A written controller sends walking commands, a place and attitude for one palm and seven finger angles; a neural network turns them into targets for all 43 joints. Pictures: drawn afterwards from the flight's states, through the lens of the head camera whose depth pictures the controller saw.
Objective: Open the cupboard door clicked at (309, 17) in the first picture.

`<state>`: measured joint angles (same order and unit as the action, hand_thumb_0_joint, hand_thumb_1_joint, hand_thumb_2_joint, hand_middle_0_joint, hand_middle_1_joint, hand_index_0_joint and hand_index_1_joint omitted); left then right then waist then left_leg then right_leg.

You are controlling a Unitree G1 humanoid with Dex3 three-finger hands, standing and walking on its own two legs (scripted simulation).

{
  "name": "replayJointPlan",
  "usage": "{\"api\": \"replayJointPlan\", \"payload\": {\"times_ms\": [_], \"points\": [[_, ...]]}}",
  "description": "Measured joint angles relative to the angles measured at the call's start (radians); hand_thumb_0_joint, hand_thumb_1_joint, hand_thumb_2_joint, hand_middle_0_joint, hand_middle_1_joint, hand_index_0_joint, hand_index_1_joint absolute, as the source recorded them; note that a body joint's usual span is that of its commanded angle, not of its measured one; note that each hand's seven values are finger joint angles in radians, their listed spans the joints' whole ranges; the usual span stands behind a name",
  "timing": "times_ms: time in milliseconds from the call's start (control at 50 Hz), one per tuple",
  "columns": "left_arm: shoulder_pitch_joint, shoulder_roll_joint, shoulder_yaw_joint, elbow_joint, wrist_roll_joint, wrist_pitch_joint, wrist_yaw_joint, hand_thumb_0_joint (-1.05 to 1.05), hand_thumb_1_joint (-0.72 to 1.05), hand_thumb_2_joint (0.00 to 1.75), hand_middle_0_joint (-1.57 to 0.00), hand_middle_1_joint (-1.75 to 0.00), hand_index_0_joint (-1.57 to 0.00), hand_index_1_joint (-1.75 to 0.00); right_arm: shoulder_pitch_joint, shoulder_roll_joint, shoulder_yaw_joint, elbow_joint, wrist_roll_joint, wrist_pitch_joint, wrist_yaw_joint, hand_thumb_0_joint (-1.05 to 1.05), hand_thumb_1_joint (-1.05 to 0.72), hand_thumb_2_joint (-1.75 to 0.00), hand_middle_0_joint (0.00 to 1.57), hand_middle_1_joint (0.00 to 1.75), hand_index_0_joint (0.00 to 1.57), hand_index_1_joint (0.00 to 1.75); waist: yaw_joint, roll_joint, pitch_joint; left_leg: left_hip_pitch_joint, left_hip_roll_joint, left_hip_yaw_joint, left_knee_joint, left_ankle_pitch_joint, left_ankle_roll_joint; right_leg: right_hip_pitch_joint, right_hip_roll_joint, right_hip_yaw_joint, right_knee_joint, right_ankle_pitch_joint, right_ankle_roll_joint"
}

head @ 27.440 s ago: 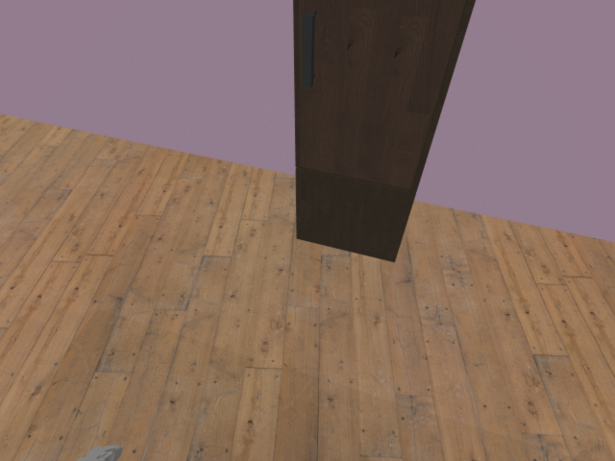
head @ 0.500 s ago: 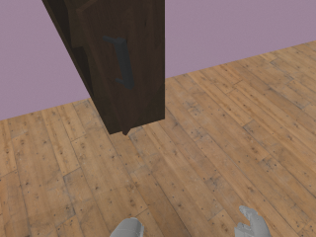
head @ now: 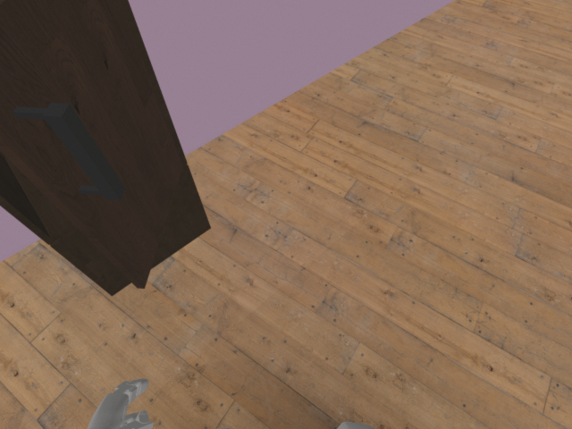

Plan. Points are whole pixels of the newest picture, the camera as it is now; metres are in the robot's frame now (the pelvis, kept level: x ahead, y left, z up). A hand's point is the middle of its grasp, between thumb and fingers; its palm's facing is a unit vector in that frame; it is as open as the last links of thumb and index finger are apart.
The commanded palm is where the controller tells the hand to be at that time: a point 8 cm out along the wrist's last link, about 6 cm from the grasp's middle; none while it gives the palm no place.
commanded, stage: walk to a spot facing it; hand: left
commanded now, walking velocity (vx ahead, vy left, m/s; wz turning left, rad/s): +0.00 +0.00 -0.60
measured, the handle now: (75, 157) +0.46 +0.33 +0.08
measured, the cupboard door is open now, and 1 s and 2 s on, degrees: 44 44 44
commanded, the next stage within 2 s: none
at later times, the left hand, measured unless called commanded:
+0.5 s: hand (184, 386) +0.19 +0.18 -0.16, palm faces -0.30 -0.94 -0.19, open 7.4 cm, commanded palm none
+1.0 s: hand (244, 347) +0.25 +0.09 -0.16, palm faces -0.52 -0.83 -0.18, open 7.4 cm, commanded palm none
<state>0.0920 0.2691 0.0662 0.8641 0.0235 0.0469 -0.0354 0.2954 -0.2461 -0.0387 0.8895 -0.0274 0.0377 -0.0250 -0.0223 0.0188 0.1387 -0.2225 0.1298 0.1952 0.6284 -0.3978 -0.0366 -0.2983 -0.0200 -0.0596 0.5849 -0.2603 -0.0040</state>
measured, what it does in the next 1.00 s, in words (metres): walks ahead, turning right: left foot, then right foot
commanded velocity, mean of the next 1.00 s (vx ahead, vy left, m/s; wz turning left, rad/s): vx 0.21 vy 0.00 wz -0.55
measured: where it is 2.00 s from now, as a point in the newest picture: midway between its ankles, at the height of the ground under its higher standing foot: (403, 321)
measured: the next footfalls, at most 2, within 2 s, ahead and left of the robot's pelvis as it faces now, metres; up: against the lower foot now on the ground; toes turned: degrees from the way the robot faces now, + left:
left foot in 0.34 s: +0.10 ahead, +0.13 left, +0.00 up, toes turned -10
right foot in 0.68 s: +0.04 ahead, -0.13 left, +0.00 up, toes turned -32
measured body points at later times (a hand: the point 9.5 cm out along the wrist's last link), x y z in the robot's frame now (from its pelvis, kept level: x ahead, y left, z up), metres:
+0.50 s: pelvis +0.03 +0.02 +0.01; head +0.09 +0.02 +0.46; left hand +0.20 +0.23 -0.14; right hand +0.02 -0.23 -0.12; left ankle +0.06 +0.13 -0.73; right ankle -0.04 -0.10 -0.66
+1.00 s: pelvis +0.15 -0.07 +0.01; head +0.19 -0.09 +0.46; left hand +0.28 +0.13 -0.14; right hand +0.09 -0.34 -0.12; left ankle +0.29 +0.00 -0.70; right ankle +0.01 -0.11 -0.73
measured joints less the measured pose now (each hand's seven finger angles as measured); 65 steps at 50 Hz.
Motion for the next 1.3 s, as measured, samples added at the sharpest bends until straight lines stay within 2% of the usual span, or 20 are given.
{"api": "replayJointPlan", "payload": {"times_ms": [80,140,300,320,340,400,440,480,580,680,720,760,800,920,1040,1060,1100,1160,1220,1300], "points": [[-0.008,-0.026,-0.011,-0.005,-0.002,-0.024,0.031,0.0,0.91,0.9,-0.19,-0.3,-0.19,-0.29,-0.039,-0.032,-0.017,0.035,0.014,0.04,-0.004,0.01,-0.91,-0.9,0.2,0.3,0.2,0.3,-0.014,0.029,0.016,-0.146,-0.027,-0.115,0.38,-0.148,-0.025,-0.005,0.034,0.038,0.038,-0.062,-0.023],[0.004,-0.037,-0.015,-0.005,0.002,-0.01,0.045,0.0,0.91,0.9,-0.19,-0.3,-0.2,-0.3,-0.067,-0.025,-0.021,0.03,0.014,0.043,-0.002,0.01,-0.91,-0.9,0.2,0.3,0.2,0.3,-0.016,0.007,0.008,-0.209,-0.047,-0.144,0.449,-0.102,-0.037,0.016,0.043,0.082,-0.007,-0.04,-0.019],[0.038,-0.056,-0.017,0.008,0.005,0.006,0.033,0.0,0.91,0.9,-0.2,-0.3,-0.2,-0.3,-0.109,0.018,-0.008,-0.021,0.018,0.006,0.002,0.01,-0.91,-0.9,0.2,0.3,0.2,0.3,-0.003,-0.033,-0.022,-0.148,-0.09,-0.163,0.106,0.019,-0.033,0.017,0.068,0.18,-0.029,-0.024,0.003],[0.044,-0.057,-0.015,0.008,0.001,0.009,0.032,0.0,0.91,0.9,-0.2,-0.3,-0.2,-0.3,-0.105,0.02,-0.004,-0.027,0.018,-0.004,0.001,0.01,-0.91,-0.9,0.2,0.3,0.2,0.3,-0.002,-0.03,-0.031,-0.116,-0.089,-0.164,0.018,0.062,-0.025,0.006,0.078,0.188,-0.01,-0.034,0.009],[0.049,-0.058,-0.013,0.006,-0.003,0.014,0.03,0.0,0.91,0.9,-0.2,-0.3,-0.2,-0.3,-0.098,0.021,0.0,-0.032,0.013,-0.015,0.0,0.01,-0.91,-0.9,0.2,0.3,0.2,0.3,-0.002,-0.024,-0.043,-0.106,-0.083,-0.166,-0.026,0.102,0.016,-0.016,0.088,0.187,0.027,-0.055,0.01],[0.045,-0.039,0.0,0.013,0.0,0.023,0.021,0.0,0.91,0.9,-0.2,-0.3,-0.2,-0.3,-0.09,0.048,0.018,-0.033,-0.004,-0.025,-0.003,0.01,-0.91,-0.9,0.2,0.3,0.2,0.3,0.015,-0.05,-0.038,-0.1,-0.067,-0.122,-0.001,0.082,0.047,-0.113,0.077,0.139,0.312,-0.236,0.025],[0.043,-0.03,0.009,0.019,0.003,0.024,0.011,0.0,0.91,0.9,-0.2,-0.3,-0.2,-0.3,-0.076,0.062,0.026,-0.034,-0.01,-0.025,-0.004,0.01,-0.91,-0.9,0.2,0.3,0.2,0.3,0.023,-0.056,-0.034,-0.07,-0.056,-0.099,-0.037,0.087,0.038,-0.157,0.053,0.096,0.455,-0.229,0.039],[0.046,-0.03,0.014,0.022,0.004,0.025,0.001,0.0,0.91,0.9,-0.2,-0.3,-0.2,-0.3,-0.061,0.068,0.03,-0.032,-0.012,-0.026,-0.004,0.01,-0.91,-0.9,0.2,0.3,0.2,0.3,0.029,-0.051,-0.035,-0.039,-0.043,-0.074,-0.083,0.102,0.03,-0.168,0.024,0.06,0.482,-0.205,0.048],[0.057,-0.041,0.009,0.034,0.008,0.021,-0.02,0.01,0.91,0.9,-0.19,-0.3,-0.19,-0.29,-0.023,0.059,0.021,-0.016,-0.016,-0.038,0.006,0.01,-0.91,-0.9,0.2,0.3,0.21,0.3,0.017,-0.014,-0.048,0.014,-0.004,-0.008,-0.134,0.102,0.013,-0.109,-0.018,-0.001,0.261,-0.199,0.038],[0.052,-0.051,0.002,0.034,0.012,-0.009,-0.025,0.01,0.91,0.9,-0.19,-0.3,-0.19,-0.29,0.03,0.019,0.002,0.012,-0.011,-0.03,0.019,0.01,-0.91,-0.9,0.2,0.3,0.21,0.3,-0.004,0.022,-0.061,0.01,0.048,0.043,-0.016,0.008,-0.017,0.002,-0.003,-0.043,-0.006,-0.104,-0.007],[0.051,-0.062,-0.001,0.033,0.006,-0.038,-0.01,0.0,0.91,0.9,-0.19,-0.3,-0.2,-0.29,0.024,-0.002,-0.007,0.046,-0.002,-0.003,0.023,0.01,-0.91,-0.9,0.2,0.3,0.2,0.3,-0.003,0.038,-0.051,-0.064,0.037,-0.035,0.205,-0.117,-0.017,0.001,0.012,-0.041,0.033,-0.065,-0.032],[0.071,-0.073,-0.004,0.033,0.002,-0.056,0.008,0.0,0.91,0.9,-0.19,-0.3,-0.2,-0.3,0.003,-0.015,-0.015,0.075,0.001,0.015,0.027,0.01,-0.91,-0.9,0.2,0.3,0.2,0.3,0.004,0.037,-0.047,-0.15,0.004,-0.102,0.388,-0.102,-0.021,0.033,0.022,-0.027,0.013,-0.078,-0.04],[0.102,-0.079,-0.005,0.044,0.003,-0.061,0.019,0.0,0.91,0.9,-0.19,-0.3,-0.2,-0.3,-0.022,-0.02,-0.023,0.079,-0.001,0.015,0.031,0.01,-0.91,-0.9,0.2,0.3,0.2,0.3,0.008,0.027,-0.05,-0.213,-0.012,-0.124,0.434,-0.042,-0.029,0.077,0.03,-0.005,-0.048,-0.067,-0.04],[0.184,-0.083,-0.011,0.109,0.006,-0.073,0.013,0.0,0.91,0.9,-0.2,-0.3,-0.2,-0.3,-0.102,-0.004,-0.03,0.027,0.0,-0.019,0.041,0.01,-0.91,-0.9,0.2,0.3,0.2,0.3,0.017,-0.014,-0.052,-0.301,-0.033,-0.145,0.267,0.093,-0.041,0.187,0.042,0.062,-0.187,-0.043,-0.037],[0.237,-0.075,-0.003,0.158,0.003,-0.067,0.012,0.0,0.91,0.9,-0.2,-0.3,-0.2,-0.3,-0.163,0.021,-0.013,-0.004,0.003,-0.059,0.04,0.01,-0.91,-0.9,0.2,0.3,0.2,0.3,0.044,-0.045,-0.044,-0.22,-0.078,-0.121,-0.01,0.144,-0.014,0.263,0.039,0.114,-0.147,-0.146,-0.01],[0.249,-0.077,-0.001,0.161,0.0,-0.064,0.012,0.0,0.91,0.9,-0.2,-0.3,-0.2,-0.3,-0.165,0.019,-0.007,-0.012,-0.002,-0.074,0.036,0.01,-0.91,-0.9,0.2,0.3,0.2,0.3,0.048,-0.037,-0.051,-0.192,-0.076,-0.122,-0.058,0.17,0.012,0.241,0.048,0.121,-0.074,-0.182,-0.01],[0.24,-0.067,0.003,0.174,-0.003,-0.051,0.01,0.0,0.91,0.9,-0.2,-0.3,-0.2,-0.3,-0.171,0.03,0.001,-0.02,-0.013,-0.095,0.026,0.01,-0.91,-0.9,0.2,0.3,0.2,0.3,0.048,-0.046,-0.045,-0.194,-0.065,-0.097,0.009,0.21,0.052,0.128,0.05,0.114,0.242,-0.248,-0.023],[0.191,-0.049,0.011,0.178,0.007,-0.04,0.003,0.01,0.91,0.9,-0.2,-0.3,-0.2,-0.3,-0.138,0.059,0.01,-0.014,-0.017,-0.099,0.019,0.0,-0.91,-0.9,0.2,0.3,0.2,0.3,0.048,-0.068,-0.049,-0.137,-0.064,-0.052,0.0,0.129,0.062,-0.057,0.021,0.076,0.596,-0.162,-0.03],[0.13,-0.045,0.015,0.147,0.014,-0.039,-0.007,0.01,0.91,0.9,-0.19,-0.3,-0.19,-0.29,-0.085,0.08,0.016,0.022,-0.013,-0.102,0.011,0.0,-0.91,-0.9,0.2,0.3,0.2,0.3,0.051,-0.064,-0.054,-0.056,-0.064,-0.022,-0.103,0.142,0.052,-0.187,-0.024,0.041,0.637,-0.061,-0.012],[0.065,-0.058,0.008,0.103,0.016,-0.041,-0.013,0.01,0.91,0.9,-0.19,-0.3,-0.19,-0.29,-0.005,0.079,0.009,0.077,-0.011,-0.097,0.01,0.0,-0.93,-0.9,0.2,0.3,0.2,0.3,0.032,-0.037,-0.065,0.045,-0.057,0.013,-0.219,0.146,0.045,-0.253,-0.064,0.013,0.419,0.004,0.001]]}}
